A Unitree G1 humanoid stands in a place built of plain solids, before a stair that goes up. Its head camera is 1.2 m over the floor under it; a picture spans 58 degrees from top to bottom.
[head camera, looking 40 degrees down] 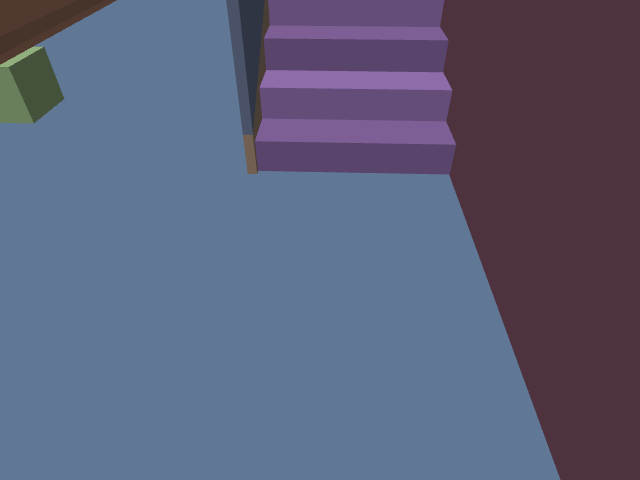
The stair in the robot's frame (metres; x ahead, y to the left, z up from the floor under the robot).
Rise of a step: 0.17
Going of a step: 0.27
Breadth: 1.02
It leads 2 degrees to the right of straight ahead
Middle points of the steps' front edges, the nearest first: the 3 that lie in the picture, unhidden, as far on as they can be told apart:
1.98 -0.18 0.17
2.25 -0.19 0.35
2.52 -0.19 0.52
